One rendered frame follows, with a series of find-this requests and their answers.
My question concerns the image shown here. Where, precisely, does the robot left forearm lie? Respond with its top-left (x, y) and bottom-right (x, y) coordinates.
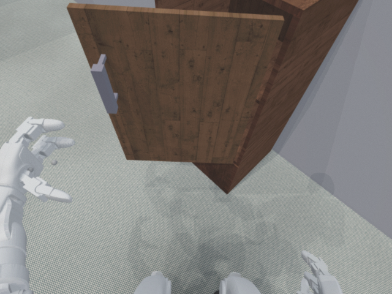
top-left (0, 185), bottom-right (29, 294)

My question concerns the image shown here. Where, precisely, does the handle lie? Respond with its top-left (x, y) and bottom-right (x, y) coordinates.
top-left (91, 54), bottom-right (118, 114)

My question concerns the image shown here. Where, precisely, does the robot right shin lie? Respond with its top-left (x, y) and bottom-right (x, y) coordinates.
top-left (227, 272), bottom-right (241, 278)

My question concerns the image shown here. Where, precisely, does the robot right hand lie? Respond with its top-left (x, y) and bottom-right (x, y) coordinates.
top-left (296, 251), bottom-right (343, 294)

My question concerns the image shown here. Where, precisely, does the cupboard door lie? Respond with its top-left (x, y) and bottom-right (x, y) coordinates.
top-left (67, 3), bottom-right (285, 164)

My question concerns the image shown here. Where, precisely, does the robot left shin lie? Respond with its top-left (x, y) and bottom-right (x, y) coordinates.
top-left (151, 271), bottom-right (163, 276)

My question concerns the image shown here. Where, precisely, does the robot shin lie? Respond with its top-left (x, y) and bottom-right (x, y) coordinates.
top-left (151, 271), bottom-right (163, 276)
top-left (227, 272), bottom-right (241, 278)

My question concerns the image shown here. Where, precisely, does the robot left hand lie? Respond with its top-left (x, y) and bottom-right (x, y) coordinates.
top-left (0, 117), bottom-right (75, 203)

